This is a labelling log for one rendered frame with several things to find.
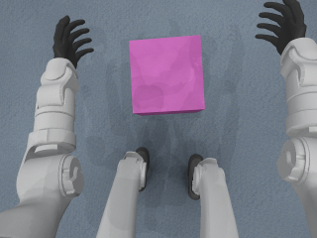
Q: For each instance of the right robot upper arm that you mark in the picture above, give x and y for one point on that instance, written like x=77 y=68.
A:
x=297 y=164

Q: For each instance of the robot left forearm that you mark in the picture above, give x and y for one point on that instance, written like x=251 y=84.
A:
x=53 y=132

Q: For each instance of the robot left foot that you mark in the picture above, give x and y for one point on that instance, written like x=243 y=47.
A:
x=144 y=153

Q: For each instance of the carton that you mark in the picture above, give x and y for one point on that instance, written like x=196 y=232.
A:
x=167 y=75

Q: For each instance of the left robot hand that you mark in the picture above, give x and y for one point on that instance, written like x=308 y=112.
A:
x=64 y=46

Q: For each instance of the robot foot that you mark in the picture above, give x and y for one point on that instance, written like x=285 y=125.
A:
x=192 y=163
x=144 y=153

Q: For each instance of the left robot upper arm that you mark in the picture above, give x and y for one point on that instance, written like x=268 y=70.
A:
x=46 y=186

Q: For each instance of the robot right foot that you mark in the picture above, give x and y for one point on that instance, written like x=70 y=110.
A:
x=192 y=163

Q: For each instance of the right robot hand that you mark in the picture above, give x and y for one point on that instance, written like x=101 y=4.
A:
x=291 y=24

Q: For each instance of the robot right forearm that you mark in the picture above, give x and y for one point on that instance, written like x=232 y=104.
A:
x=299 y=68

